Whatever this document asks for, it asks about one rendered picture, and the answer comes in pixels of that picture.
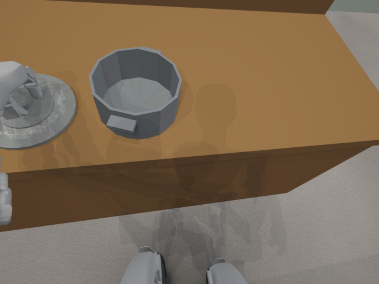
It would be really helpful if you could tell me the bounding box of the table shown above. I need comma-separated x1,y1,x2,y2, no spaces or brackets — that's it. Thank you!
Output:
0,0,379,232

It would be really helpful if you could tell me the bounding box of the left robot hand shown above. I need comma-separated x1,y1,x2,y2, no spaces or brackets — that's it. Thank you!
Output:
0,61,43,120

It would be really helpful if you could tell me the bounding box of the knob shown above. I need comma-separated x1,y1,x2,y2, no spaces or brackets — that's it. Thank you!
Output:
10,91,34,110

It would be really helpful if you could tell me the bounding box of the robot left thigh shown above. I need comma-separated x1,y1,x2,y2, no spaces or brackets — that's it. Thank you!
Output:
120,251,162,284

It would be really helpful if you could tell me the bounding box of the robot left upper arm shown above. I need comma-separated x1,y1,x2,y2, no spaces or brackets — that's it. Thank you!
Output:
0,172,12,226

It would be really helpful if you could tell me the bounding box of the pot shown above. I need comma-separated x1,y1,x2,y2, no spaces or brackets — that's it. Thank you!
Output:
89,46,182,140

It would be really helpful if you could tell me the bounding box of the lid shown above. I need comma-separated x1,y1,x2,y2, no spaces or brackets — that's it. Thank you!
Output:
0,73,76,150

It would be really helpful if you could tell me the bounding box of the robot right shin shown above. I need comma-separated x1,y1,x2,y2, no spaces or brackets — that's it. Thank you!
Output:
211,258,226,267

